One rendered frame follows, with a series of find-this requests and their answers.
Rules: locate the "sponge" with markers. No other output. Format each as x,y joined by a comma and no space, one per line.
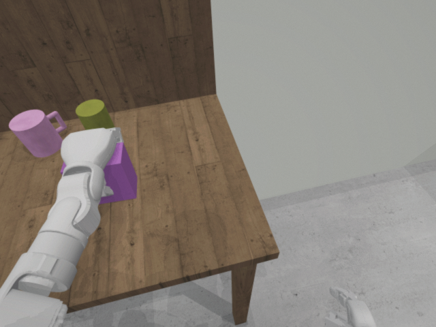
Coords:
120,176

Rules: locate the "left robot hand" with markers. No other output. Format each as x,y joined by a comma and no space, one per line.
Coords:
93,145

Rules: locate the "robot left upper arm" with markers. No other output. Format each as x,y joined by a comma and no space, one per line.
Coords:
24,309

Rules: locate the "robot left forearm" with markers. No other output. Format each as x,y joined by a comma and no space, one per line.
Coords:
50,263

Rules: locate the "right robot hand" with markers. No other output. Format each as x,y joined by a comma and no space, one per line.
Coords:
358,313

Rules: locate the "table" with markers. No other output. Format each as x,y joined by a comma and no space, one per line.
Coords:
151,62

